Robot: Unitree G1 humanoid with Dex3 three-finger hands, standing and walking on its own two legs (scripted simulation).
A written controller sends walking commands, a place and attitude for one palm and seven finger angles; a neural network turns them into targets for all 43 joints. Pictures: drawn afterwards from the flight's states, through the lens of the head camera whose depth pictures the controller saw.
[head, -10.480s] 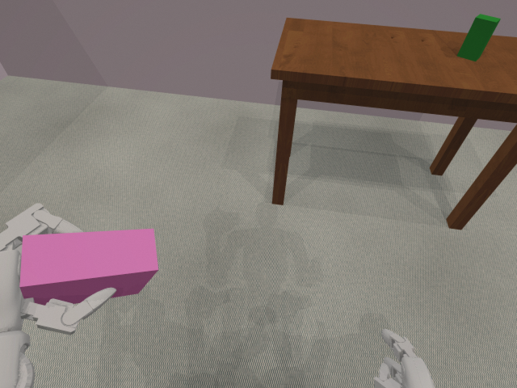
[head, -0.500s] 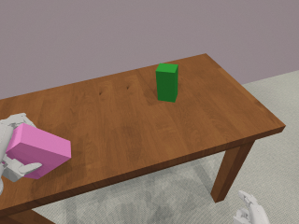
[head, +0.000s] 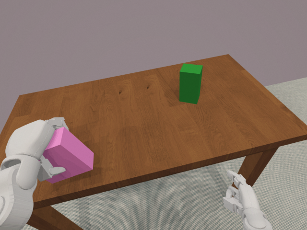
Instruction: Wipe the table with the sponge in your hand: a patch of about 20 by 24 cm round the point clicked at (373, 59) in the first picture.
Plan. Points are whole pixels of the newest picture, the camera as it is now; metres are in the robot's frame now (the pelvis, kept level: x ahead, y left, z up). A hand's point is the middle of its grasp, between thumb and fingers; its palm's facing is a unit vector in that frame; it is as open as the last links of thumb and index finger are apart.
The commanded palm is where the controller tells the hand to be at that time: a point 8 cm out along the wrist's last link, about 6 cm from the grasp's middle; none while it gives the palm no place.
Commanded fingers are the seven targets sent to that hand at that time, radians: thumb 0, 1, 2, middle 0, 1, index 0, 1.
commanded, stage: turn the palm down, sponge in hand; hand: left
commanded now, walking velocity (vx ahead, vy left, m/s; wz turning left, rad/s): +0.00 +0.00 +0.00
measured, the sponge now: (63, 161) +0.23 +0.27 +0.09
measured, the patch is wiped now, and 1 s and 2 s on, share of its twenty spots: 0.00 0.00 0.00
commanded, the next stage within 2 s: move the sponge above the wiping area in 0.72 s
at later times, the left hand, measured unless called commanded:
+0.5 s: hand (52, 153) +0.22 +0.27 +0.14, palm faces +0.07 -0.07 -0.99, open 9.3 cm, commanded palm +0.18 +0.28 +0.23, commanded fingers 0.00 0.10 1.30 -1.20 -1.60 -1.20 -1.60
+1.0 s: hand (41, 144) +0.22 +0.29 +0.17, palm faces +0.17 -0.03 -0.99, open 9.3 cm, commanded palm +0.19 +0.28 +0.22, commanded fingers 0.00 0.10 1.30 -1.20 -1.60 -1.20 -1.60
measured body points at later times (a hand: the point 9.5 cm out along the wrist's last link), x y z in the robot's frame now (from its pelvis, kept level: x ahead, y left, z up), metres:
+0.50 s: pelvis -0.01 +0.01 +0.00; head -0.02 -0.04 +0.45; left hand +0.21 +0.27 +0.20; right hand +0.26 -0.17 -0.06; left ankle +0.03 +0.12 -0.74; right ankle +0.01 -0.11 -0.74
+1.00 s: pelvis -0.01 -0.01 +0.00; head -0.04 -0.06 +0.45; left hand +0.21 +0.29 +0.22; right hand +0.25 -0.20 -0.07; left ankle +0.03 +0.12 -0.74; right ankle +0.01 -0.11 -0.74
